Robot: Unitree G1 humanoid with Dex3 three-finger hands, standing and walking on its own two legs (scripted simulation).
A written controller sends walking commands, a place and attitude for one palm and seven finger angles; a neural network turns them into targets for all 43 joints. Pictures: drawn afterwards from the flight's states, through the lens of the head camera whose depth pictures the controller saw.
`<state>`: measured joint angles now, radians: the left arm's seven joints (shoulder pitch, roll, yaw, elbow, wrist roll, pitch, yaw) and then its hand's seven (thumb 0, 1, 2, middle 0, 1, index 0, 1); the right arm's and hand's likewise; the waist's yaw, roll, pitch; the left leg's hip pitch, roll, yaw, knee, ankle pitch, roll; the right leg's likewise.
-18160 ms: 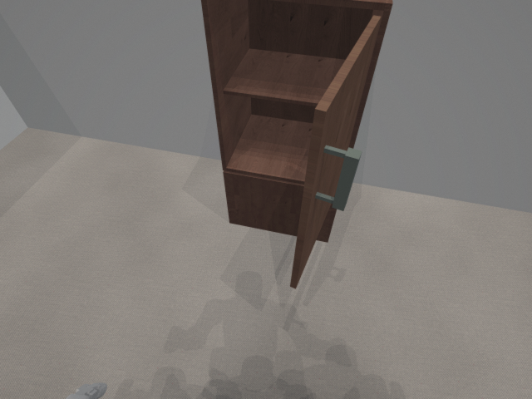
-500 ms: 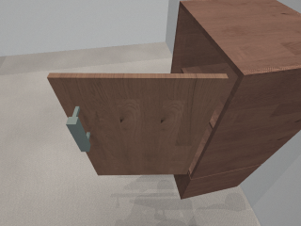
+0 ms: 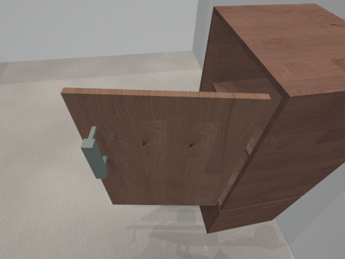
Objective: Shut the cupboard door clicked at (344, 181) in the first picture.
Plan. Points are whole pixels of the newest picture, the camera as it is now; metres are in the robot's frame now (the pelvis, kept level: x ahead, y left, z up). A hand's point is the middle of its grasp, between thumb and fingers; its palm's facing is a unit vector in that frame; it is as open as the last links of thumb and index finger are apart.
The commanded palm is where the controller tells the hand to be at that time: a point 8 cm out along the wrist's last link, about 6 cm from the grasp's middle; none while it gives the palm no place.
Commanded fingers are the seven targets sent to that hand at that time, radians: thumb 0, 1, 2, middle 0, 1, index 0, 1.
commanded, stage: look again from close up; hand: left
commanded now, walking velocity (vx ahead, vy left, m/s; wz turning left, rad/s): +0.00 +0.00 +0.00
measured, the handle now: (97, 153) +0.35 +0.22 +0.03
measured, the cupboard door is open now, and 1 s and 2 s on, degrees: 79 79 79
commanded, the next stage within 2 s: shuffle to correct the standing spot in 0.38 s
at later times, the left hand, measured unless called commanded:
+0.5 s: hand out of the picture -0.01 +0.17 -0.18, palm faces +0.01 -0.98 -0.18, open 7.4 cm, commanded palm none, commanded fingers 0.00 0.90 0.90 -0.20 -0.30 -0.20 -0.30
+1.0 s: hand out of the picture -0.05 +0.18 -0.19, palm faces +0.05 -0.97 -0.23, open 7.4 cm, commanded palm none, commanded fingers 0.00 0.90 0.90 -0.20 -0.30 -0.20 -0.30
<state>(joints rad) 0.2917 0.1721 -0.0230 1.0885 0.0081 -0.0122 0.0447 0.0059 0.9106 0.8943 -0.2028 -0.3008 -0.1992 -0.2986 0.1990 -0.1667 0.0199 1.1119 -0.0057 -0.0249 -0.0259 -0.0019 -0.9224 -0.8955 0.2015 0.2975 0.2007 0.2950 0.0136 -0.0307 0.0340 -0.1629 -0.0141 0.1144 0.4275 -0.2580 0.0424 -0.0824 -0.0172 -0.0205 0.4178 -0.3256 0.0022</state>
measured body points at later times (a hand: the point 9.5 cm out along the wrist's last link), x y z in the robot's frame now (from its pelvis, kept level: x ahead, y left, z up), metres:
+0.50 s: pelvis +0.00 +0.00 +0.00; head +0.01 +0.01 +0.45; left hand -0.01 +0.22 -0.16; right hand +0.00 -0.22 -0.15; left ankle -0.02 +0.09 -0.74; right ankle -0.06 -0.12 -0.74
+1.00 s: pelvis -0.08 -0.01 -0.01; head -0.05 -0.01 +0.43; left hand -0.05 +0.23 -0.17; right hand +0.01 -0.25 -0.16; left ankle -0.06 +0.09 -0.73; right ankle -0.06 -0.12 -0.74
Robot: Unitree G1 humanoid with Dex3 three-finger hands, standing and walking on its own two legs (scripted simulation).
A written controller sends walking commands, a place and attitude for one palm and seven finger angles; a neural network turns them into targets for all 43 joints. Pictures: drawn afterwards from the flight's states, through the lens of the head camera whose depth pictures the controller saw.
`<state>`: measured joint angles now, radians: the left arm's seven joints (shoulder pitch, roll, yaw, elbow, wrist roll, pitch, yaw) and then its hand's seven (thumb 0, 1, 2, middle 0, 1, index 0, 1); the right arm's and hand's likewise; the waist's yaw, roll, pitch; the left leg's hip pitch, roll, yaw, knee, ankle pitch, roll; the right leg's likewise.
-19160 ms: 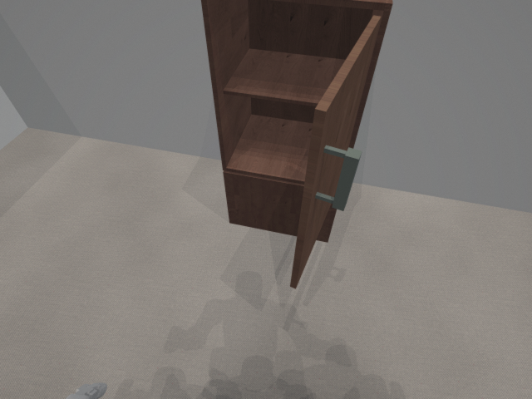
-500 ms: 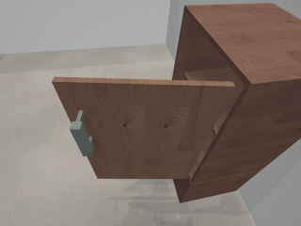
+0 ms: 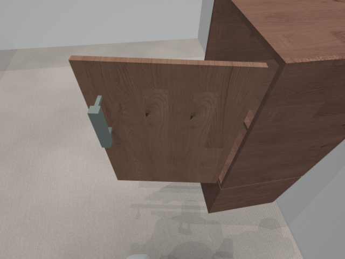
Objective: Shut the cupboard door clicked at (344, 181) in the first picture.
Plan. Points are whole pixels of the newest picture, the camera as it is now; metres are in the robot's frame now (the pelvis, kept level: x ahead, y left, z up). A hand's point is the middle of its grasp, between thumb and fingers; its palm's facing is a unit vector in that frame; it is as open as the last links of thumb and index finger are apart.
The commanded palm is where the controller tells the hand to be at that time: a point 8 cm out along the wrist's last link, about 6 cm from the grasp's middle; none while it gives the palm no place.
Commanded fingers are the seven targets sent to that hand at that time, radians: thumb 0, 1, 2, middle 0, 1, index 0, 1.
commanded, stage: come to a stop and stand still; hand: left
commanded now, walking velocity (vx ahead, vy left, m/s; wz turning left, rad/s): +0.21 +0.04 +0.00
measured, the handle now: (103, 122) +0.43 +0.22 +0.04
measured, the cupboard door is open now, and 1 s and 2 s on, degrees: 79 79 79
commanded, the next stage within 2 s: look again from close up in 0.82 s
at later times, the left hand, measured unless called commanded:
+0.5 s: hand out of the picture -0.03 +0.19 -0.17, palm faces +0.00 -0.98 -0.20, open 7.4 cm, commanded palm none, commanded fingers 0.00 0.90 0.90 -0.20 -0.30 -0.20 -0.30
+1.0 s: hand out of the picture +0.00 +0.19 -0.16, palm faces +0.02 -0.98 -0.17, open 7.3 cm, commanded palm none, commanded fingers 0.00 0.90 0.90 -0.20 -0.30 -0.20 -0.30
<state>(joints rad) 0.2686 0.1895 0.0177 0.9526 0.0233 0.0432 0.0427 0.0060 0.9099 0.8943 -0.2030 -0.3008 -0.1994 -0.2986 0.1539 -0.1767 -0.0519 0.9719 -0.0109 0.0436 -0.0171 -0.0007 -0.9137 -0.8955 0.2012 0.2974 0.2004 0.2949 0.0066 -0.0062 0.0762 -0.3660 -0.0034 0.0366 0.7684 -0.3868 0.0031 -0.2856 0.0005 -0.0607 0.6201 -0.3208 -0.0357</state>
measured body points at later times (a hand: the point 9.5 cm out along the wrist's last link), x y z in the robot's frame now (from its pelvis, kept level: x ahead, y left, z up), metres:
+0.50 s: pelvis +0.00 +0.02 +0.01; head +0.01 +0.02 +0.46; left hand -0.03 +0.24 -0.15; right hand +0.00 -0.20 -0.15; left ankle +0.00 +0.10 -0.73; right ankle +0.01 -0.10 -0.73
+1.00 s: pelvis +0.00 +0.03 +0.02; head +0.00 +0.04 +0.47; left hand +0.00 +0.24 -0.15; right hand +0.01 -0.20 -0.14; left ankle +0.00 +0.10 -0.73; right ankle +0.01 -0.10 -0.73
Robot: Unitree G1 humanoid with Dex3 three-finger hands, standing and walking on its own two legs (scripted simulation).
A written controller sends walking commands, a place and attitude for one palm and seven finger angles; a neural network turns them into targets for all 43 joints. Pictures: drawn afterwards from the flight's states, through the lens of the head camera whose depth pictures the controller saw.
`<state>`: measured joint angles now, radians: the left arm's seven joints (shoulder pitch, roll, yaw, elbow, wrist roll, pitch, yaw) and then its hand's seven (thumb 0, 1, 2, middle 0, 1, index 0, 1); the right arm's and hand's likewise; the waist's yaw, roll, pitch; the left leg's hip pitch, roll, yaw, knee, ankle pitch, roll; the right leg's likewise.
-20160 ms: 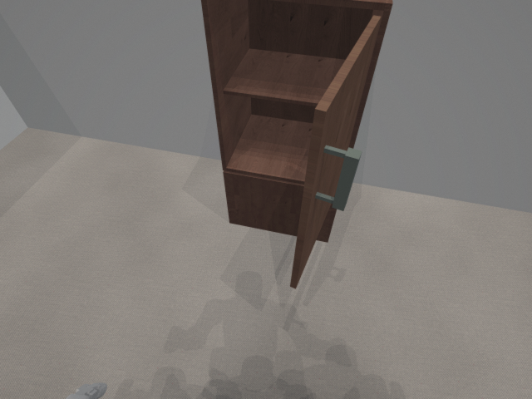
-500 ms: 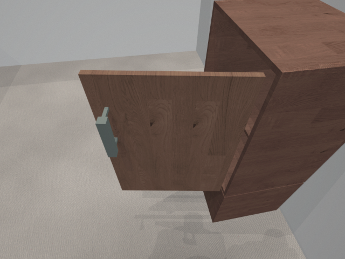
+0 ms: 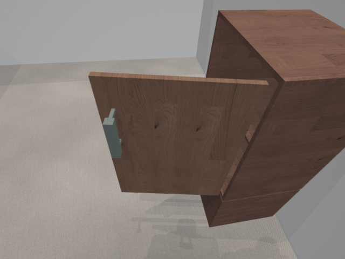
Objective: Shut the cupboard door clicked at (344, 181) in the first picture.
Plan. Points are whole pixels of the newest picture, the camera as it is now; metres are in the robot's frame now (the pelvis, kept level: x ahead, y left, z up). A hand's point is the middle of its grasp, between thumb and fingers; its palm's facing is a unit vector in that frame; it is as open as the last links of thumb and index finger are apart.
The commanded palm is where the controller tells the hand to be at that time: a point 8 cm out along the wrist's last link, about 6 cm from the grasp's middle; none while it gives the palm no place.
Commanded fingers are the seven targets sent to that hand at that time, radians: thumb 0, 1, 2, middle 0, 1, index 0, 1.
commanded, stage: look again from close up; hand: left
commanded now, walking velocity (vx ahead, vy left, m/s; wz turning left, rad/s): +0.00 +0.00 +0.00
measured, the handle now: (114, 133) +0.43 +0.20 +0.03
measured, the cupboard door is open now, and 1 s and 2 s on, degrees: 79 79 79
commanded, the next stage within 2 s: raise the hand and make a fist in 0.38 s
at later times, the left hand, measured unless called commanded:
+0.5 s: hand out of the picture -0.03 +0.16 -0.18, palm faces +0.01 -0.99 -0.15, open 7.4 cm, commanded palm +0.09 +0.21 -0.07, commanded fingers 0.00 0.90 0.90 -0.22 -0.32 -0.22 -0.32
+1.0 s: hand out of the picture +0.14 +0.17 -0.06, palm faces +0.18 -0.98 -0.04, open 5.7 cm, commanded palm +0.13 +0.21 -0.04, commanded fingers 0.00 0.90 0.90 -0.68 -0.82 -0.68 -0.82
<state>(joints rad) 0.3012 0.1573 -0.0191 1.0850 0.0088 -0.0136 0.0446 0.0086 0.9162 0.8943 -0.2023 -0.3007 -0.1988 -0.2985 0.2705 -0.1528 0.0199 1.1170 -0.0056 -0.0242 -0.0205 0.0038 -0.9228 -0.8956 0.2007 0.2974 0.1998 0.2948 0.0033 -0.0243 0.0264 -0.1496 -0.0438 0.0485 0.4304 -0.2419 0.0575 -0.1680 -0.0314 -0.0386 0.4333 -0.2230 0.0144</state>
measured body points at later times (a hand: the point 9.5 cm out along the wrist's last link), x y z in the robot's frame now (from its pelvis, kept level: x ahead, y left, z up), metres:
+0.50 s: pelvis +0.00 +0.01 +0.00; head +0.00 +0.02 +0.45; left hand -0.03 +0.21 -0.17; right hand -0.01 -0.21 -0.16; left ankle +0.00 +0.08 -0.74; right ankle +0.01 -0.13 -0.74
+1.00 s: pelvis -0.01 -0.03 -0.10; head +0.04 -0.02 +0.35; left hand +0.12 +0.22 -0.05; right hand +0.24 -0.25 -0.13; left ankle +0.00 +0.08 -0.74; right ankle +0.01 -0.12 -0.74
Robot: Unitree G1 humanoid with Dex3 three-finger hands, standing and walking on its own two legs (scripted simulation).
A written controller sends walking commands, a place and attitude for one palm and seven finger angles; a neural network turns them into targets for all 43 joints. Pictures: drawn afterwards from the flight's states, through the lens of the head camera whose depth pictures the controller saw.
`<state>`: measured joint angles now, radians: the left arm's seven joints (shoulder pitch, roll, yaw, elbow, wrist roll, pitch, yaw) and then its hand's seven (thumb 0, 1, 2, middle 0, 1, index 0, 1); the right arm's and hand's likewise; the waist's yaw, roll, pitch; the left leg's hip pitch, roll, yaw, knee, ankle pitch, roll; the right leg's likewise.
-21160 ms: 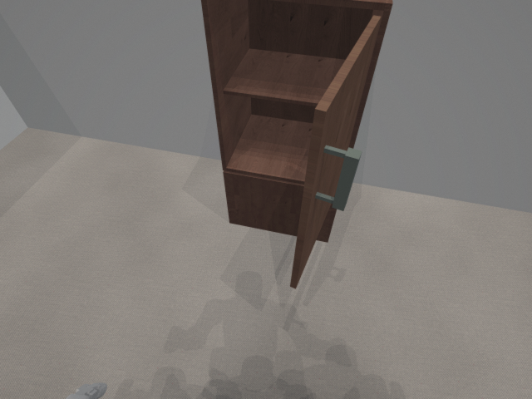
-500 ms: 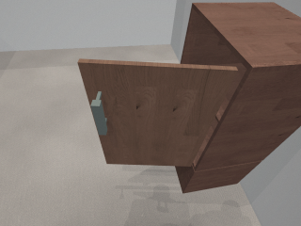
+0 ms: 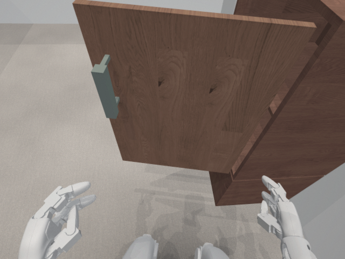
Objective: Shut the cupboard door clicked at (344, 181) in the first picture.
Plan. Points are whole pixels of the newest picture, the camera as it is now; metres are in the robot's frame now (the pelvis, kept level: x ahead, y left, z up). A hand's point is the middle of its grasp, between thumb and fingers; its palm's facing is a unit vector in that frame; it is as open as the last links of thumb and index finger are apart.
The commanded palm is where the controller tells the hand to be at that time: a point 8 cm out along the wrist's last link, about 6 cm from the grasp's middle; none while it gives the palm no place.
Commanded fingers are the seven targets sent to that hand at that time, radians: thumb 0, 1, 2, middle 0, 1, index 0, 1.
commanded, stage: raise the hand and make a fist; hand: left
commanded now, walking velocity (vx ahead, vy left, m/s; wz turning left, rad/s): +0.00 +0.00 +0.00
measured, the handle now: (109, 87) +0.45 +0.21 +0.13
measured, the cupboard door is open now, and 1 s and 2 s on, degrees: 79 79 79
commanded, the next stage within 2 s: bring the fist close to the handle in 1.40 s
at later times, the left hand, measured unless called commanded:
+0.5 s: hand (83, 198) +0.21 +0.19 +0.09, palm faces -0.02 -1.00 -0.02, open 3.5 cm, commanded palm +0.18 +0.25 +0.10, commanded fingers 0.00 0.90 0.90 -1.13 -1.32 -1.13 -1.32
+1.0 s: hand (71, 169) +0.24 +0.22 +0.13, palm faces +0.00 -1.00 -0.04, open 3.1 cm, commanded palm +0.22 +0.27 +0.13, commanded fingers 0.00 0.90 0.90 -1.30 -1.50 -1.30 -1.50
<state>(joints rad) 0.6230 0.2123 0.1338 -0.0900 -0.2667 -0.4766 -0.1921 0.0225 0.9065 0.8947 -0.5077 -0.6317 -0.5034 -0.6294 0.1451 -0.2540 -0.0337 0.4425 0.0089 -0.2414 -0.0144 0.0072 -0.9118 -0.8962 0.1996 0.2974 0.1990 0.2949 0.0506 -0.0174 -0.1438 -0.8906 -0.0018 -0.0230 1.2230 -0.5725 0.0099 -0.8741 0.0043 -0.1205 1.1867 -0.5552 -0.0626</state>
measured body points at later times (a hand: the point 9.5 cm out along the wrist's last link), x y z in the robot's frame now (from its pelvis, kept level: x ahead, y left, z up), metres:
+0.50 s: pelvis +0.01 +0.01 +0.02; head +0.07 +0.01 +0.47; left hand +0.20 +0.25 +0.09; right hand +0.16 -0.25 -0.06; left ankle +0.02 +0.11 -0.64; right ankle +0.02 -0.09 -0.64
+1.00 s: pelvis +0.01 +0.03 +0.04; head +0.05 +0.03 +0.49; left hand +0.24 +0.27 +0.13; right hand +0.20 -0.19 -0.02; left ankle +0.02 +0.11 -0.64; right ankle +0.02 -0.08 -0.64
